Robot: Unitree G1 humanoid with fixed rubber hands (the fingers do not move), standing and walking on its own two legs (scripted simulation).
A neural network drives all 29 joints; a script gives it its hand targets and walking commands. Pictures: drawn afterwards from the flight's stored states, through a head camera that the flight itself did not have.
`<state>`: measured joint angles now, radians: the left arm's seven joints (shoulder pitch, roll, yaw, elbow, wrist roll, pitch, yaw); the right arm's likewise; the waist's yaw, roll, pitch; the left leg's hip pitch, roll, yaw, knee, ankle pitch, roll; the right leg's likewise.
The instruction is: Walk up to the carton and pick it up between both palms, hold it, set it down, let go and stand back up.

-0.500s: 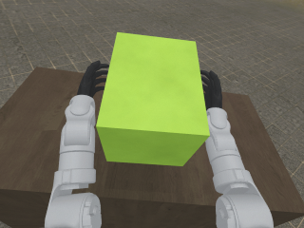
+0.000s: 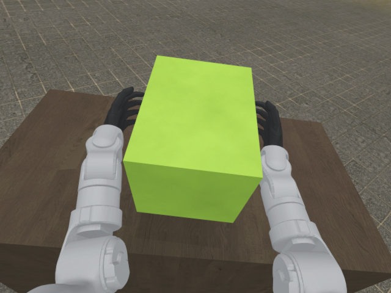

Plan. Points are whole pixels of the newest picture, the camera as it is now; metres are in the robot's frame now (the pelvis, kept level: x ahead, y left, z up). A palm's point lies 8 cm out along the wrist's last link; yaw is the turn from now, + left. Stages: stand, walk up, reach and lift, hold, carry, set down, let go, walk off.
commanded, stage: set down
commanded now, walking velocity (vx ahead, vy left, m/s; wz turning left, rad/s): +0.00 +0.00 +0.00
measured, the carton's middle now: (194, 138) +0.41 -0.01 +0.09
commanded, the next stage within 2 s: none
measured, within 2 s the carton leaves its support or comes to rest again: rests again in 1.56 s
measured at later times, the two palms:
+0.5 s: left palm (123, 125) +0.42 +0.15 +0.11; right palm (265, 147) +0.38 -0.16 +0.12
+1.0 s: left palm (126, 132) +0.43 +0.15 +0.08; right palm (260, 160) +0.37 -0.16 +0.08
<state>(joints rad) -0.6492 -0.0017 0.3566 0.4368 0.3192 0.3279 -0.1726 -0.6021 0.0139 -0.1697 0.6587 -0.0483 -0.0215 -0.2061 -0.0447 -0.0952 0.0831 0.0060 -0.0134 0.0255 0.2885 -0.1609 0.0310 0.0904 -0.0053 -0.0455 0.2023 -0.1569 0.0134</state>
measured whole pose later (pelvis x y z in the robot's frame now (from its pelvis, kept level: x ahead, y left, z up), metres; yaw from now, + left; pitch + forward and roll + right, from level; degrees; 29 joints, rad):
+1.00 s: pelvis +0.01 +0.01 +0.00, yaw -1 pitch -1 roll -1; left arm -0.77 0.06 0.39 0.85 0.32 0.08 -0.21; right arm -0.56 0.11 -0.35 0.76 -0.20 -0.16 -0.23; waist -0.05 -0.07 0.07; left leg -0.10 -0.02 0.05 0.30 -0.18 0.05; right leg -0.01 -0.01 -0.03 0.18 -0.14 0.03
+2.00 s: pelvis +0.01 +0.01 +0.00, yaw -2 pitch +6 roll -2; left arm -0.84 0.09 0.43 1.08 0.37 -0.14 -0.18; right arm -0.61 0.15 -0.55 0.92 -0.34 -0.39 -0.21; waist -0.02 -0.07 0.03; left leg -0.27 -0.01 0.05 0.34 -0.17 0.04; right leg -0.17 0.00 -0.03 0.19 -0.12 0.03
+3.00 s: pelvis +0.00 +0.02 +0.00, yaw -3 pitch +7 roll -2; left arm -0.87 0.10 0.53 1.15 0.43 -0.19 -0.17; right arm -0.66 0.15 -0.61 1.00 -0.37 -0.44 -0.20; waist -0.02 -0.06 0.02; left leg -0.33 0.01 0.08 0.39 -0.19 0.05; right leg -0.24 0.00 0.00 0.27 -0.15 0.03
